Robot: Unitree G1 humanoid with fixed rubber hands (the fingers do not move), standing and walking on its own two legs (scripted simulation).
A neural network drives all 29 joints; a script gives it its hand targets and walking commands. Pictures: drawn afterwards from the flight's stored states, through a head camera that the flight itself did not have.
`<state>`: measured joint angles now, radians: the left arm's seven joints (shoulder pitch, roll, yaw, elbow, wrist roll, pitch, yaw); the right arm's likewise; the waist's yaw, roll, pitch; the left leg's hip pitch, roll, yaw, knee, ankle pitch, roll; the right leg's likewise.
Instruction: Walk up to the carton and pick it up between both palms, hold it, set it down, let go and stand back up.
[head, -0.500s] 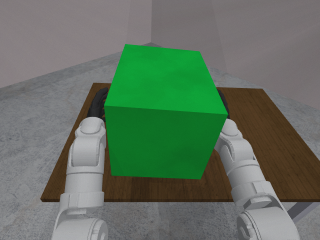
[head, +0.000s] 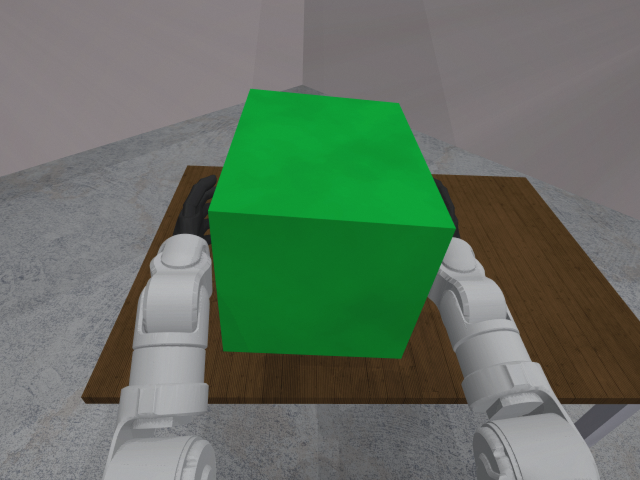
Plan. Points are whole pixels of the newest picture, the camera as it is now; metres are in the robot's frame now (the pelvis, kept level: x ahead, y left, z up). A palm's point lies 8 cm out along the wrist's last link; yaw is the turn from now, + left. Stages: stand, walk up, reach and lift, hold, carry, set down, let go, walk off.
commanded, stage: hold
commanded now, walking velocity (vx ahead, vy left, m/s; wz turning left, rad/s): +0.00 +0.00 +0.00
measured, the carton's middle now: (320, 214) +0.41 +0.00 +0.17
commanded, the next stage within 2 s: none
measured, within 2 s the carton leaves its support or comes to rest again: neither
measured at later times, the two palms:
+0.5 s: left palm (192, 239) +0.36 +0.16 +0.17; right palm (440, 239) +0.36 -0.15 +0.17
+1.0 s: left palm (189, 240) +0.35 +0.16 +0.17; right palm (442, 240) +0.36 -0.15 +0.17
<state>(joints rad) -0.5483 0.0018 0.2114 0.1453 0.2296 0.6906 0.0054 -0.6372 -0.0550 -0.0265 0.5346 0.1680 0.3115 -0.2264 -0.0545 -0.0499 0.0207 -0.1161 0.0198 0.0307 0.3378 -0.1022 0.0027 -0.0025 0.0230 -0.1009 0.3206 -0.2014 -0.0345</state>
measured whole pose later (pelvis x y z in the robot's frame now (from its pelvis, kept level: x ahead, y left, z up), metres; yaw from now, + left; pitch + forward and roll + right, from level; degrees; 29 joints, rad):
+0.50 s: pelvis +0.00 +0.00 +0.00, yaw +0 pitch -7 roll +0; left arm -0.55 0.00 0.21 0.14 0.23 0.69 0.01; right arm -0.64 -0.06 -0.02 0.53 0.17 0.31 -0.23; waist -0.06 -0.05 0.02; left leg -0.12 0.02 0.03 0.34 -0.10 0.00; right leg 0.00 0.02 -0.10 0.32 -0.20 -0.03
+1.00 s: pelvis +0.00 +0.00 +0.00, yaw +0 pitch -7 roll -1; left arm -0.51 -0.01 0.22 0.06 0.23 0.71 0.00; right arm -0.59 -0.05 0.00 0.47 0.20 0.30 -0.24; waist -0.07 -0.06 0.02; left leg -0.11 0.02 0.03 0.34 -0.11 0.00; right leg 0.01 0.02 -0.10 0.32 -0.20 -0.03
